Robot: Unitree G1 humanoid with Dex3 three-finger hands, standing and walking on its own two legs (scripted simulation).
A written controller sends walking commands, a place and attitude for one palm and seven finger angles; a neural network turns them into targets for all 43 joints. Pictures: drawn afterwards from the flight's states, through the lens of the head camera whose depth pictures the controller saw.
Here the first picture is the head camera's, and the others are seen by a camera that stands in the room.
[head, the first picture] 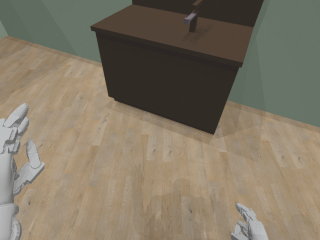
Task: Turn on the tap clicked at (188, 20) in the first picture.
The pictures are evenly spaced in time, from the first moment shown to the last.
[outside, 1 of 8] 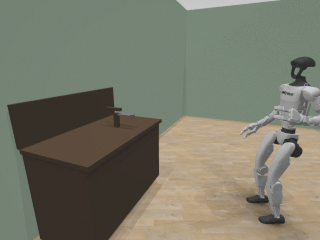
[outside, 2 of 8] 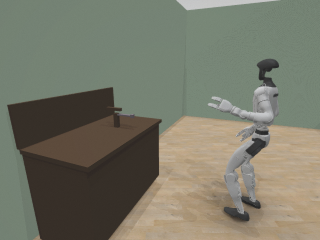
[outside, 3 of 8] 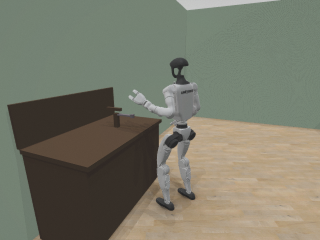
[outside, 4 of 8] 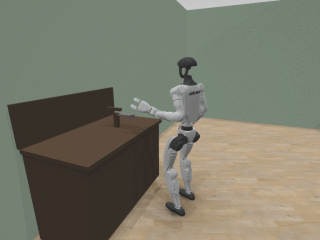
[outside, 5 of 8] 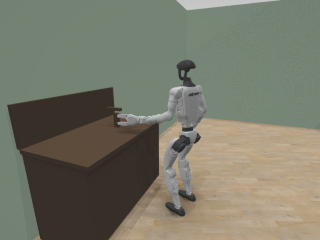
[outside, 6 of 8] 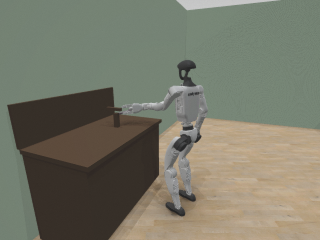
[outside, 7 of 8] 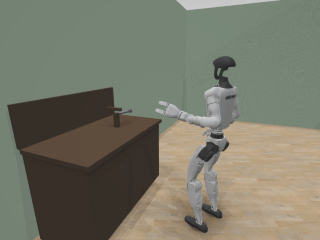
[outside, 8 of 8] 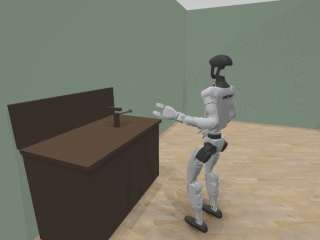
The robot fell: no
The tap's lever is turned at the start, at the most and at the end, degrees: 0 75 75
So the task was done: yes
